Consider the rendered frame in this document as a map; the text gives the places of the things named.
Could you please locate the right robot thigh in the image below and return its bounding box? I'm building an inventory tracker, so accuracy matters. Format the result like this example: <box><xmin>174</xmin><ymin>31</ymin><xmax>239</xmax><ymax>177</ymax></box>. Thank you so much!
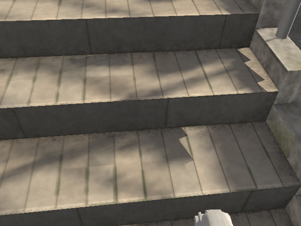
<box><xmin>194</xmin><ymin>209</ymin><xmax>233</xmax><ymax>226</ymax></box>

